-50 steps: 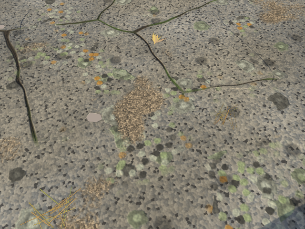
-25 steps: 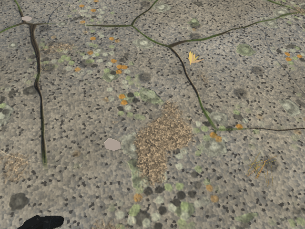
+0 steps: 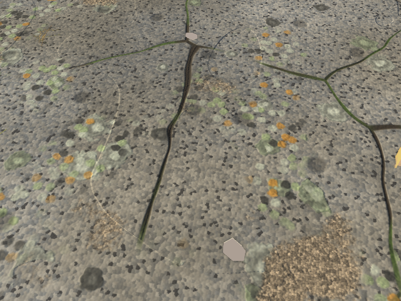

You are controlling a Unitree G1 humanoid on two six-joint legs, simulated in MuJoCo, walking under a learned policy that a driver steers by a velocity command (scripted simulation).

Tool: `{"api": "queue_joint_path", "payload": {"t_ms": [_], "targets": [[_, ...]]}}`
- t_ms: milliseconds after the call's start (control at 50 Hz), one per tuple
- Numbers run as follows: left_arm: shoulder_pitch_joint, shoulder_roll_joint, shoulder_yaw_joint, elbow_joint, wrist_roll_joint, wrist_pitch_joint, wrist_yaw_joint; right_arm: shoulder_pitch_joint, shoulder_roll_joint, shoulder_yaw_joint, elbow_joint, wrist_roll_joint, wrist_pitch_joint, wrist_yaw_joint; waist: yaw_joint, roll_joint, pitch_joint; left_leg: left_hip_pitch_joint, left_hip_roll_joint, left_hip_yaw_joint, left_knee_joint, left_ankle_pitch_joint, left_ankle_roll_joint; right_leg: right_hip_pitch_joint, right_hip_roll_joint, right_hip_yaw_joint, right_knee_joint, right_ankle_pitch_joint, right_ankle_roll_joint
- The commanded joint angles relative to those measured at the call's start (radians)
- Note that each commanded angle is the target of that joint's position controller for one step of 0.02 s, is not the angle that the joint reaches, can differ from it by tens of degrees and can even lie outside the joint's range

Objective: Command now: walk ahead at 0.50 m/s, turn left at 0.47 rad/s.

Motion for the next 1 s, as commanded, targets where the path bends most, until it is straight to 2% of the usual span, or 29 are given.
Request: {"api": "queue_joint_path", "payload": {"t_ms": [20,80,100,120,140,160,180,200,220,240,260,280,320,380,460,560,600,640,660,680,700,720,740,760,780,820,860,900,1000], "targets": [[-0.036,0.168,0.036,-0.051,-0.013,-0.009,0.002,-0.102,-0.004,0.01,-0.089,0.0,-0.022,0.017,-0.003,-0.096,0.021,0.05,-0.012,0.035,-0.142,0.084,0.017,-0.021,-0.257,0.088,-0.115,0.288,-0.153],[0.0,0.196,0.044,-0.017,-0.033,0.005,-0.004,-0.152,-0.022,0.006,-0.114,0.001,-0.026,0.028,-0.009,-0.103,0.047,0.073,-0.036,0.055,-0.231,0.001,0.055,0.057,-0.298,0.08,-0.091,0.356,-0.147],[-0.003,0.204,0.044,-0.007,-0.038,0.012,-0.003,-0.148,-0.033,0.001,-0.118,-0.007,-0.028,0.028,-0.029,-0.109,0.045,0.117,-0.058,0.07,-0.267,-0.044,0.072,0.072,-0.299,0.078,-0.037,0.523,-0.14],[-0.008,0.216,0.044,0.001,-0.042,0.02,-0.001,-0.092,-0.056,-0.012,-0.107,-0.019,-0.031,0.027,-0.074,-0.126,0.001,0.221,-0.094,0.096,-0.306,-0.058,0.091,0.085,-0.287,0.07,0.059,0.735,-0.123],[-0.019,0.21,0.037,0.007,-0.046,0.026,0.002,0.049,-0.092,-0.033,-0.063,-0.029,-0.036,0.022,-0.158,-0.118,-0.086,0.428,-0.128,0.121,-0.385,0.055,0.12,0.053,-0.245,0.044,0.224,0.856,-0.091],[-0.005,0.172,0.02,0.003,-0.034,0.02,0.004,0.169,-0.15,-0.053,-0.027,-0.041,-0.036,0.007,-0.208,-0.097,-0.182,0.692,-0.068,0.063,-0.364,0.29,0.144,-0.103,-0.189,0.031,0.418,0.713,-0.041],[0.058,0.047,-0.027,-0.041,0.008,0.006,-0.008,0.249,-0.248,-0.059,-0.02,-0.077,-0.034,-0.013,-0.177,0.157,-0.362,1.112,0.271,-0.339,-0.302,0.679,0.298,-0.494,-0.04,0.039,0.829,-0.077,0.042],[0.111,0.097,-0.021,0.008,-0.016,-0.001,-0.009,0.251,-0.208,-0.048,-0.035,-0.066,-0.029,-0.013,-0.195,0.164,-0.56,1.111,0.385,-0.518,-0.356,0.797,0.401,-0.512,0.024,0.255,1.043,-0.448,0.064],[0.043,0.178,0.007,0.002,-0.049,0.004,-0.008,0.2,-0.157,-0.033,-0.03,-0.054,-0.027,-0.007,-0.201,0.09,-0.442,0.994,0.324,-0.326,-0.36,0.841,0.356,-0.557,-0.028,0.302,1.068,-0.417,0.059],[-0.012,0.152,0.002,-0.015,-0.052,0.009,-0.004,0.146,-0.123,-0.023,-0.013,-0.039,-0.033,-0.005,-0.163,0.078,-0.305,0.886,0.262,-0.211,-0.383,0.752,0.302,-0.61,-0.07,0.261,1.003,-0.373,0.056],[-0.028,0.13,0.001,-0.005,-0.037,0.021,0.006,0.089,-0.087,-0.013,0.0,-0.03,-0.038,-0.004,-0.129,0.034,-0.215,0.765,0.215,-0.146,-0.431,0.643,0.261,-0.605,-0.098,0.238,0.933,-0.31,0.063],[-0.012,0.127,0.007,0.005,-0.027,0.041,0.013,0.045,-0.064,-0.008,0.004,-0.03,-0.044,-0.002,-0.093,0.05,-0.175,0.65,0.191,-0.095,-0.481,0.593,0.244,-0.533,-0.118,0.228,0.898,-0.254,0.071],[0.047,0.088,0.007,0.024,-0.024,0.08,0.024,-0.02,-0.057,-0.009,0.016,-0.049,-0.057,-0.002,-0.043,0.055,-0.158,0.491,0.181,-0.012,-0.558,0.56,0.25,-0.403,-0.103,0.203,0.882,-0.163,0.093],[-0.005,0.079,0.013,-0.022,-0.014,0.107,0.037,-0.07,-0.081,-0.019,0.038,-0.053,-0.062,-0.021,-0.031,0.067,-0.114,0.448,0.191,0.065,-0.611,0.467,0.258,-0.431,-0.111,0.197,0.788,-0.072,0.102],[-0.1,0.07,0.011,-0.076,-0.012,0.117,0.016,-0.066,-0.096,-0.025,0.071,-0.045,-0.038,-0.05,-0.063,0.059,-0.093,0.48,0.19,0.133,-0.635,0.274,0.245,-0.426,-0.125,0.174,0.626,0.045,0.083],[-0.179,0.092,0.023,-0.143,-0.011,0.138,-0.012,-0.044,-0.139,-0.041,0.102,-0.022,-0.002,-0.048,-0.092,0.047,-0.07,0.572,0.246,0.131,-0.573,0.206,0.232,-0.434,-0.11,0.128,0.505,-0.049,0.047],[-0.184,0.093,0.027,-0.163,-0.013,0.145,-0.022,-0.046,-0.154,-0.048,0.109,-0.006,0.008,-0.045,-0.086,0.053,-0.072,0.607,0.258,0.132,-0.511,0.236,0.206,-0.41,-0.093,0.103,0.429,-0.076,0.023],[-0.143,0.1,0.037,-0.161,-0.011,0.144,-0.024,-0.038,-0.144,-0.049,0.125,0.01,0.014,-0.045,-0.057,0.032,-0.087,0.593,0.216,0.181,-0.383,0.24,0.135,-0.289,-0.049,0.072,0.249,0.07,-0.019],[-0.094,0.164,0.06,-0.155,-0.008,0.139,-0.01,0.026,-0.118,-0.045,0.147,-0.002,0.013,-0.042,-0.054,-0.071,-0.123,0.538,0.139,0.237,-0.226,0.163,0.062,-0.159,-0.063,0.149,0.161,0.353,-0.063],[-0.05,0.299,0.091,-0.167,-0.001,0.135,0.014,0.006,-0.075,-0.031,0.106,-0.048,0.004,-0.037,-0.071,-0.341,-0.156,0.24,-0.005,0.302,0.08,-0.234,-0.04,0.053,-0.287,0.47,0.182,0.822,-0.198],[-0.035,0.275,0.077,-0.179,0.025,0.117,0.006,-0.077,-0.066,-0.023,0.074,-0.052,0.005,-0.039,-0.018,-0.344,-0.233,0.074,-0.117,0.126,0.303,-0.628,-0.074,0.083,-0.416,0.678,0.134,0.83,-0.382],[-0.049,0.237,0.065,-0.183,0.019,0.095,-0.006,-0.105,-0.104,-0.035,0.078,-0.031,0.009,-0.037,-0.008,-0.205,-0.235,0.043,-0.093,0.022,0.393,-0.606,-0.061,0.077,-0.378,0.6,0.121,0.78,-0.371],[-0.092,0.217,0.061,-0.183,0.005,0.081,-0.002,-0.107,-0.092,-0.034,0.08,-0.013,0.012,-0.04,-0.038,-0.165,-0.197,0.018,-0.074,0.001,0.382,-0.52,-0.045,0.049,-0.321,0.518,0.128,0.684,-0.312],[-0.137,0.193,0.055,-0.187,-0.012,0.078,0.004,-0.099,-0.093,-0.036,0.093,-0.018,0.014,-0.049,-0.058,-0.115,-0.165,0.005,-0.06,-0.007,0.327,-0.448,-0.042,0.018,-0.281,0.477,0.123,0.602,-0.263],[-0.175,0.173,0.048,-0.195,-0.021,0.082,0.014,-0.1,-0.112,-0.043,0.095,-0.027,0.017,-0.058,-0.077,-0.12,-0.155,0.03,-0.053,-0.015,0.282,-0.391,-0.043,-0.017,-0.261,0.457,0.112,0.558,-0.239],[-0.186,0.178,0.047,-0.207,-0.01,0.091,0.025,-0.076,-0.093,-0.04,0.103,-0.025,0.018,-0.058,-0.095,-0.147,-0.171,0.098,-0.081,-0.007,0.229,-0.329,-0.056,-0.059,-0.232,0.441,0.104,0.567,-0.234],[-0.177,0.189,0.052,-0.21,-0.01,0.095,0.032,-0.076,-0.075,-0.034,0.106,-0.019,0.017,-0.059,-0.089,-0.15,-0.179,0.124,-0.096,-0.009,0.12,-0.303,-0.07,-0.056,-0.219,0.442,0.105,0.543,-0.232],[-0.175,0.202,0.057,-0.212,-0.013,0.101,0.038,-0.089,-0.064,-0.028,0.105,-0.019,0.017,-0.057,-0.079,-0.156,-0.178,0.165,-0.105,-0.018,0.026,-0.279,-0.081,-0.077,-0.209,0.457,0.108,0.465,-0.227],[-0.198,0.205,0.058,-0.221,-0.011,0.116,0.033,-0.091,-0.08,-0.03,0.106,-0.013,0.011,-0.042,-0.064,-0.205,-0.144,0.277,-0.131,-0.024,-0.135,-0.264,-0.073,-0.165,-0.184,0.544,0.103,0.267,-0.212]]}}
Keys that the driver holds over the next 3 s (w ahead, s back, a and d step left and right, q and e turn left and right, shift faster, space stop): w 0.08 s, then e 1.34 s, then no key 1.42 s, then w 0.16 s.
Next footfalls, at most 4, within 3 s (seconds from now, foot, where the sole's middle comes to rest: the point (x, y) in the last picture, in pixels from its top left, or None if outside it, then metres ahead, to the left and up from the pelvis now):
0.16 left None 0.26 0.15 -0.78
0.66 right None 0.28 -0.09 -0.78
1.12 left None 0.36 0.13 -0.78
1.52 right None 0.20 -0.09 -0.78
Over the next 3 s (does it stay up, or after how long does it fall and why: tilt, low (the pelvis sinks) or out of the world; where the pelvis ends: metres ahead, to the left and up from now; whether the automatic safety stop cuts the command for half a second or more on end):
stays up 0.26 0.02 -0.01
